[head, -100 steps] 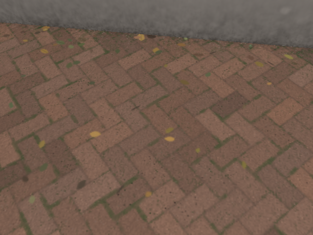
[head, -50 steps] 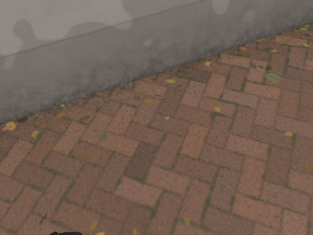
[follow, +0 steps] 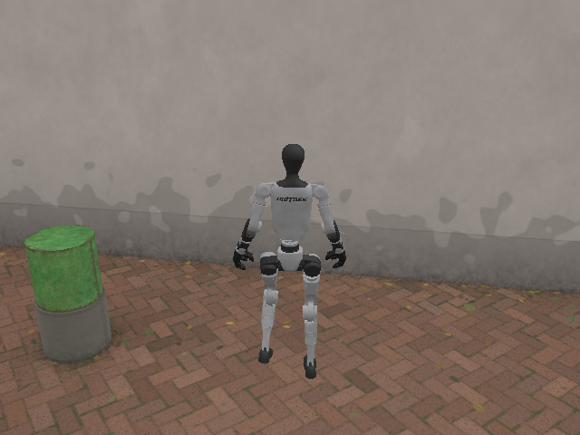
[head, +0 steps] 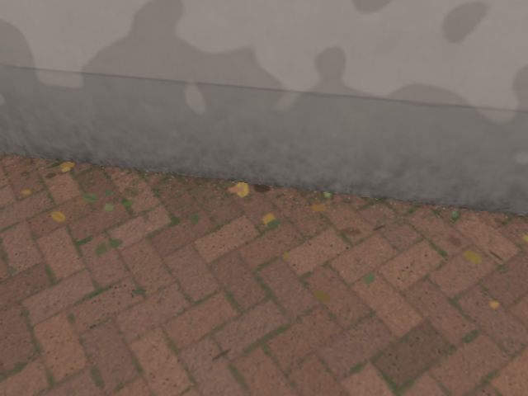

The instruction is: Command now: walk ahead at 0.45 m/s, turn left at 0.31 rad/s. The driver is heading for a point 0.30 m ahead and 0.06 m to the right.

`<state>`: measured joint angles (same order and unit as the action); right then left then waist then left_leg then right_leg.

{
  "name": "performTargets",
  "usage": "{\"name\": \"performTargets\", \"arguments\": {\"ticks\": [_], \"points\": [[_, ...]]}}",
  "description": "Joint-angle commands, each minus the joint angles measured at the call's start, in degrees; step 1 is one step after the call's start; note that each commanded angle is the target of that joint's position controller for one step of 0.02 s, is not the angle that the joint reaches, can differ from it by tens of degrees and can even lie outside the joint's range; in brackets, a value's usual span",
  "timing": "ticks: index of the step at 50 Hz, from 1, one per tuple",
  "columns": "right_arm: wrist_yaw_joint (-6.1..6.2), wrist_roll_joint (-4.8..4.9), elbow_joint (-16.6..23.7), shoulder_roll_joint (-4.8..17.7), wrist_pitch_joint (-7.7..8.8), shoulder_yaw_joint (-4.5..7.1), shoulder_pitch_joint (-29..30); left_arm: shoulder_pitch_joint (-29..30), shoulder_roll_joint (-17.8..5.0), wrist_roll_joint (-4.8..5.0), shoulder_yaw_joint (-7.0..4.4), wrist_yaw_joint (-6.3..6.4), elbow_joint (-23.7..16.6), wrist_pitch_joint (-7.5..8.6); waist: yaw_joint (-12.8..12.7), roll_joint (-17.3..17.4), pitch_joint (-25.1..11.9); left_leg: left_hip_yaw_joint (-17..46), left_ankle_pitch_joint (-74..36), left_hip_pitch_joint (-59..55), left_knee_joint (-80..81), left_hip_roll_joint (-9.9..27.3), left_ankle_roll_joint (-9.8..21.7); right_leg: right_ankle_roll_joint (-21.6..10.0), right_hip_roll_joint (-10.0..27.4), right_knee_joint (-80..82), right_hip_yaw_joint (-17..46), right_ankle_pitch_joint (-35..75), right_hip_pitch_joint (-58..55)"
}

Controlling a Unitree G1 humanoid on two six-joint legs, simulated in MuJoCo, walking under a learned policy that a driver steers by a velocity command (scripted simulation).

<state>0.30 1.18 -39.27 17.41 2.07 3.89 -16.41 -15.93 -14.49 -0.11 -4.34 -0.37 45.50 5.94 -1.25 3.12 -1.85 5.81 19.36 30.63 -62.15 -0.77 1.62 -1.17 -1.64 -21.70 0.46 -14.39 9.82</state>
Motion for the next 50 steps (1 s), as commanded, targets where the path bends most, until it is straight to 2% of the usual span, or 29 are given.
{"name": "performTargets", "arguments": {"ticks": [1, 3, 6, 7, 9, 11, 12, 13, 14, 15, 16, 17, 18, 19, 20, 22, 23, 25, 28, 30, 31, 32, 33, 34, 35, 36, 39, 42, 50], "points": [[-0.68, -0.49, 6.13, 2.47, 1.65, 0.38, 5.53, -0.05, -7.22, 0.13, -1.16, 0.18, -2.20, 0.65, -0.68, -9.45, 5.17, 0.43, -6.09, 15.67, 2.26, 4.20, -1.30, -10.05, 14.51, 12.92, 13.81, 4.49, -6.60], [-0.98, -0.93, 7.24, 1.24, 1.83, -0.41, 8.25, -0.45, -8.31, 0.61, -1.19, 0.26, -1.44, 0.40, -1.04, -8.64, 5.05, -2.49, -10.30, 13.52, 8.98, 5.23, -2.27, -10.21, 13.56, 13.39, 9.78, 11.04, -5.26], [-1.76, -0.60, 8.77, -0.51, 2.36, -1.43, 13.75, -2.81, -9.96, 1.28, -1.20, 0.33, -0.10, -0.21, -3.01, -8.52, 5.31, -5.53, -16.35, 7.08, 20.43, 4.63, -2.39, -9.11, 12.32, 12.95, 5.21, 15.08, -3.07], [-2.03, -0.37, 9.16, -0.31, 2.42, -1.44, 15.05, -3.97, -10.63, 1.53, -1.23, 0.28, 0.40, -0.38, -3.45, -8.64, 5.37, -6.21, -17.01, 5.10, 22.98, 4.11, -2.19, -8.93, 12.80, 12.84, 4.93, 15.14, -3.16], [-2.48, -0.27, 10.01, 0.75, 2.55, -1.01, 16.46, -5.31, -11.37, 1.79, -1.17, 0.27, 1.48, -1.08, -3.08, -9.14, 5.76, -6.53, -17.19, 1.92, 27.18, 2.79, -1.03, -7.98, 14.13, 10.58, 4.85, 23.02, -5.02], [-2.72, -0.63, 9.60, 2.88, 2.70, 0.04, 13.63, -5.22, -12.22, 1.87, -1.25, 0.48, 2.03, -1.86, -0.37, -10.12, 3.09, -6.97, -16.63, -4.24, 30.82, 0.73, 1.10, -5.97, 14.27, 4.54, 3.81, 36.10, -8.25], [-2.57, -1.10, 7.87, 4.23, 2.70, 0.87, 8.21, -4.33, -12.33, 1.98, -1.20, 0.69, 1.85, -2.07, 2.94, -9.75, -0.36, -8.09, -20.08, -12.39, 33.77, -1.01, 2.66, -4.49, 12.81, -1.49, 2.23, 43.83, -8.05], [-2.09, -1.56, 5.94, 6.27, 2.57, 1.81, 1.80, -4.51, -11.50, 1.71, -0.82, 0.82, 1.60, -1.94, 6.15, -8.64, -4.31, -7.92, -26.58, -23.18, 35.42, -0.73, 4.24, -2.53, 10.31, -10.15, 0.50, 44.65, -4.50], [-1.18, -2.68, 4.77, 10.41, 2.16, 2.67, -6.26, -4.61, -8.31, -0.32, 0.46, 0.93, -0.37, -1.55, 8.59, -1.57, -12.70, 2.77, -47.47, -40.50, 30.82, 10.42, 7.62, 0.29, 6.76, -26.42, -1.26, 24.32, 6.98], [-1.24, -3.15, 4.83, 13.37, 1.64, 2.34, -6.11, -15.72, -2.21, -0.71, 2.83, 0.18, 0.74, -1.20, 3.72, 14.08, -23.90, 24.84, -58.87, -55.66, 31.80, 27.98, 19.75, 3.76, -0.89, -47.87, 0.99, -24.47, 22.22], [-1.50, -2.32, 4.89, 8.88, 0.92, 1.82, -6.91, -14.02, -9.27, 0.61, 0.96, 0.12, 2.98, -1.36, 6.79, 6.81, -26.75, 25.80, -51.77, -50.64, 34.93, 24.40, 18.62, 3.74, 0.83, -52.78, 7.75, -24.04, 21.70], [-1.58, -1.80, 4.81, 6.86, 0.80, 0.93, -1.83, -8.14, -10.36, 1.94, 0.56, 0.21, 0.96, -1.78, 5.38, 5.54, -16.84, 17.00, -50.35, -44.12, 36.02, 21.28, 16.22, 3.59, 3.49, -52.99, 5.30, -20.99, 26.17], [-1.54, -1.32, 4.61, 4.75, 0.87, 0.25, 2.32, -4.42, -9.06, 1.36, 0.98, 0.80, 0.20, -2.22, 3.98, 1.44, -11.22, 12.47, -49.17, -36.41, 37.74, 18.08, 14.27, 3.79, 5.61, -49.48, 3.82, -17.14, 26.28], [-1.61, -1.38, 4.58, 3.19, 0.96, -0.32, 5.29, -3.07, -8.68, 0.62, 0.86, 1.30, 0.02, -2.95, 2.30, 0.37, -7.55, 9.28, -47.68, -29.28, 39.80, 16.23, 13.31, 4.15, 6.93, -46.27, 3.69, -14.44, 24.03], [-1.71, -2.10, 4.18, 2.95, 1.20, -0.40, 7.22, -4.27, -7.63, 0.48, 0.94, 1.56, 0.26, -3.96, 0.04, 1.44, -6.33, 6.54, -46.45, -22.31, 42.15, 14.76, 12.60, 4.42, 7.87, -43.42, 3.88, -11.80, 18.20], [-1.86, -2.89, 3.40, 2.51, 1.85, -0.39, 10.29, -6.98, -5.13, 0.21, 1.44, 2.06, 1.24, -5.30, -2.47, 2.84, -5.69, 2.16, -46.15, -14.46, 44.58, 13.10, 12.86, 5.26, 7.09, -36.86, 2.38, -9.01, 10.77], [-1.77, -2.98, 2.94, 2.58, 2.01, -0.36, 11.30, -6.65, -4.74, -0.09, 1.56, 2.33, 1.14, -5.61, -2.84, 3.31, -5.40, 0.84, -45.64, -12.53, 45.07, 12.63, 12.95, 5.54, 6.77, -32.70, 2.01, -8.19, 8.84], [-1.35, -2.76, 1.66, 3.20, 1.76, -0.19, 11.43, -3.82, -4.40, -0.69, 1.88, 2.57, 0.49, -6.05, -1.98, 3.71, -5.57, 0.13, -39.36, -11.88, 45.59, 12.30, 12.64, 5.33, 6.70, -25.36, 1.92, -4.23, 6.45], [-0.88, -2.55, -0.22, 3.87, 0.68, -0.18, 10.42, -0.24, -5.99, -0.48, 1.40, 2.50, -0.05, -6.88, -0.43, 3.45, -4.10, 2.03, -17.93, -10.18, 47.49, 12.38, 11.67, 4.33, 6.11, -19.09, 1.69, 0.70, 3.48], [-0.85, -2.12, -1.07, 2.82, 0.11, -0.76, 11.22, 1.05, -5.71, -0.89, 1.33, 2.33, -0.30, -6.96, -1.18, 2.46, -1.37, 2.50, -1.86, -7.30, 47.35, 10.65, 9.30, 2.83, 5.14, -11.98, 0.72, 4.15, -0.29], [-0.87, -2.07, -1.79, 1.47, 0.00, -1.30, 10.49, 1.71, -5.76, -1.39, 1.32, 2.28, -0.45, -6.87, -1.27, 1.61, 0.08, 2.39, 3.11, -6.33, 46.52, 9.01, 7.18, 1.99, 5.08, -8.27, 0.87, 5.34, -2.00], [-0.91, -2.38, -2.92, 0.24, 0.02, -1.81, 8.36, 2.33, -6.89, -1.76, 1.25, 2.39, -1.19, -6.65, -0.84, -0.58, 1.25, 1.90, 6.46, -5.70, 44.83, 7.11, 4.43, 0.88, 7.53, -4.50, 3.79, 9.48, -3.29], [-0.97, -2.96, -3.42, 0.53, 0.13, -1.69, 5.29, 3.54, -10.51, -1.45, 0.69, 2.72, -2.12, -6.48, 1.99, -6.36, 2.18, -0.54, 7.64, -5.44, 41.36, 3.41, 1.89, -0.87, 11.02, -3.41, 6.90, 13.12, -2.52], [-0.59, -2.64, -3.82, -0.05, -0.17, -1.66, 3.07, 5.73, -10.75, -0.71, 0.34, 2.59, -1.22, -6.44, 4.17, -13.04, 1.79, -4.63, 2.91, -11.00, 40.05, 0.64, 0.24, -2.50, 10.41, -2.02, 6.96, -0.34, 4.52], [-0.12, -2.70, -4.08, 1.38, -0.56, -1.46, 5.48, 6.88, -7.41, -0.73, 0.98, 2.18, -1.53, -6.14, 2.53, -11.92, 3.12, -5.36, -0.72, -15.27, 38.12, 0.56, -0.56, -1.84, 8.56, -0.01, 6.65, -7.37, 9.19], [0.22, -2.41, -4.00, 1.77, -0.95, -1.17, 6.56, 7.24, -5.60, -1.13, 1.60, 2.00, -1.21, -5.72, 2.42, -11.06, 3.13, -5.24, -2.92, -16.96, 37.41, 0.96, -0.27, -0.64, 7.87, 0.33, 6.00, -7.41, 10.43], [0.57, -2.46, -5.22, 1.50, -1.47, -1.10, 5.73, 6.45, -5.79, -0.65, 1.75, 1.86, -0.24, -4.52, 1.97, -8.11, 1.49, -4.10, -8.63, -17.62, 37.30, 2.03, 0.69, 0.90, 6.57, -2.77, 4.21, 3.09, 6.40], [0.47, -1.89, -6.44, 1.20, -1.09, -1.04, 6.03, 5.29, -6.13, -0.33, 1.72, 2.12, 1.01, -4.41, 1.21, -5.53, -0.53, -4.12, -14.59, -18.55, 36.48, 2.38, 0.69, 0.61, 6.09, -5.02, 3.45, 10.60, 2.97], [1.05, -1.45, -10.44, 1.44, -1.95, -0.70, 5.89, 5.96, -5.68, -0.13, 1.74, 2.20, 4.13, -5.14, 1.27, -2.97, -0.12, -4.29, -19.48, -21.15, 35.98, 2.69, 0.29, 0.19, 5.06, -5.24, 2.44, 14.76, 1.62]]}}
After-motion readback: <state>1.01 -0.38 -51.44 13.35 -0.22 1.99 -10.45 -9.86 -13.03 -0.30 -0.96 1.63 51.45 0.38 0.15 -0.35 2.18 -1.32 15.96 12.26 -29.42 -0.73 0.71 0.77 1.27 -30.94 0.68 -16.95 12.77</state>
